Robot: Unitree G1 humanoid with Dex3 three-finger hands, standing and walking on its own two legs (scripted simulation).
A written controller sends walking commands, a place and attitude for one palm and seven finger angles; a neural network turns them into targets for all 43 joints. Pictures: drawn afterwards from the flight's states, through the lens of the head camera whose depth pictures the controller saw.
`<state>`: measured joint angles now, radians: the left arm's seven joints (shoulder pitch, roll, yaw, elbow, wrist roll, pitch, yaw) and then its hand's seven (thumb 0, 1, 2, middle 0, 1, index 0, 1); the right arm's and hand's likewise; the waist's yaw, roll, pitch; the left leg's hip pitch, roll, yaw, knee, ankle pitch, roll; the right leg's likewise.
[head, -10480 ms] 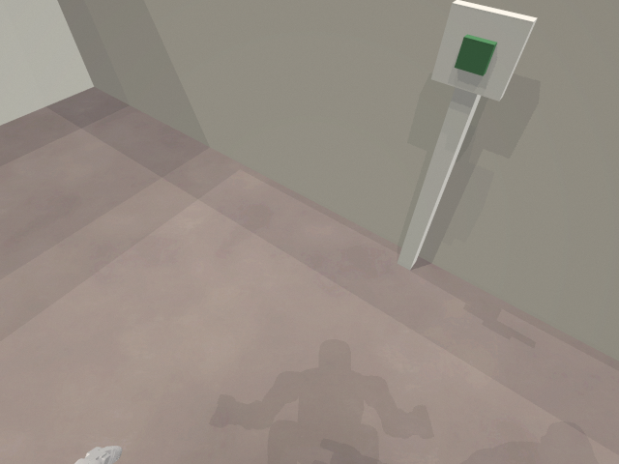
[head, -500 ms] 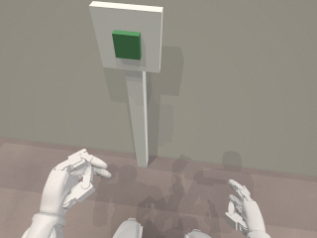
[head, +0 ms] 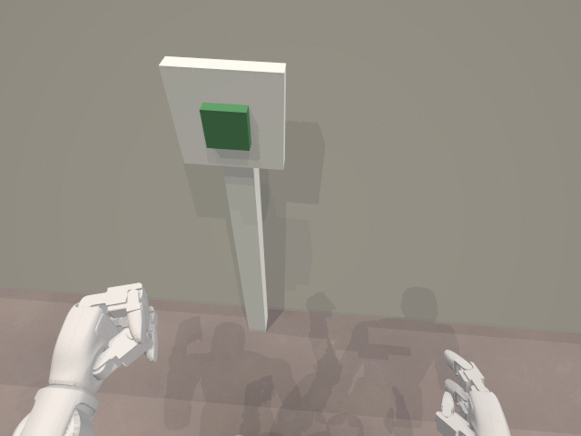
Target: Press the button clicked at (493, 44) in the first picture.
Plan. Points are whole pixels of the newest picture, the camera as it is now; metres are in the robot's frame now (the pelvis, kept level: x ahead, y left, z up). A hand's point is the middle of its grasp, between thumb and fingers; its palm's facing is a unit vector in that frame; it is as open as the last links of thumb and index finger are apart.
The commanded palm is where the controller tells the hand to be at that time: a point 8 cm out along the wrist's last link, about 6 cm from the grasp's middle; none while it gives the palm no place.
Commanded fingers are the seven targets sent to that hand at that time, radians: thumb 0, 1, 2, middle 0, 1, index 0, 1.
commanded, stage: raise the hand and make a fist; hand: left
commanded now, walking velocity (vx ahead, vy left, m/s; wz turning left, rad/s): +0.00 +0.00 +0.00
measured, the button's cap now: (227, 126) +0.54 +0.14 +0.15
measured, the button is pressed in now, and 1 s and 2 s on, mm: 0 0 0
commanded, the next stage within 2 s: aim a knuckle at the button in 0.86 s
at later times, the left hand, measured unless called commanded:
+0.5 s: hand (122, 286) +0.24 +0.20 +0.14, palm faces +0.01 -1.00 -0.06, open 3.1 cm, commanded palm +0.21 +0.25 +0.15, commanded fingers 0.00 0.90 0.90 -1.30 -1.50 -1.30 -1.50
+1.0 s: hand (128, 292) +0.24 +0.19 +0.14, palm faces +0.02 -1.00 -0.05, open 3.1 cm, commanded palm +0.22 +0.24 +0.15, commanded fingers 0.00 0.90 0.90 -1.30 -1.50 -1.30 -1.50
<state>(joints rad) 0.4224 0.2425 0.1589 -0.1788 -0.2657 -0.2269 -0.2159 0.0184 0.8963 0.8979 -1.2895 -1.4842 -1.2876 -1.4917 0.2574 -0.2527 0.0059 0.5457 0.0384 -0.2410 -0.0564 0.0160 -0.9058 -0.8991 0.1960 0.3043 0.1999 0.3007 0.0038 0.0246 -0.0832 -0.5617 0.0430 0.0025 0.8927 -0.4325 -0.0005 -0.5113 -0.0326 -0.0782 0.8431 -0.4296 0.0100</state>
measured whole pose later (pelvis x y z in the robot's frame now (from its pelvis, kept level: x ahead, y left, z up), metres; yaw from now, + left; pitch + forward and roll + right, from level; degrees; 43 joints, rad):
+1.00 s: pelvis +0.01 -0.01 +0.03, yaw +0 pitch +0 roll -1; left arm 0.24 0.28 0.26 -0.09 -0.31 -0.07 -0.31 0.02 0.90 0.90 -1.30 -1.50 -1.30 -1.50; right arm 0.25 -0.25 0.06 0.61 0.05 -0.28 -0.08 0.02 -0.90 -0.90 0.20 0.30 0.20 0.30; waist 0.04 0.05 -0.05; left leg -0.32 0.04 0.01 0.66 -0.33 -0.02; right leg -0.29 -0.02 -0.08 0.63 -0.34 0.00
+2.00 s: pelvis +0.01 -0.02 +0.02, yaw -2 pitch +6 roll +0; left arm -0.49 0.21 0.17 0.67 -0.16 -0.22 -0.08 0.02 0.90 0.90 -1.30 -1.50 -1.30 -1.50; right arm 0.28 -0.25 0.02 0.68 0.03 -0.10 -0.04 0.01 -0.91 -0.90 0.20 0.30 0.20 0.30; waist -0.04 0.02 -0.04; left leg -0.44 0.05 0.04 0.68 -0.34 -0.02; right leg -0.44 -0.02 -0.04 0.69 -0.35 -0.01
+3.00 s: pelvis +0.00 -0.01 +0.01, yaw -3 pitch +9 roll +0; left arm -0.62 0.21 0.21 0.85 -0.11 -0.30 -0.03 0.02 0.90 0.90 -1.30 -1.50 -1.30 -1.50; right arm 0.32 -0.24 0.01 0.65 0.02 -0.03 0.00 0.01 -0.91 -0.90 0.20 0.30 0.20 0.30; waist -0.07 0.02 -0.07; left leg -0.54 0.06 0.05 0.75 -0.36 -0.01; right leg -0.54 -0.01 -0.03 0.74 -0.36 0.00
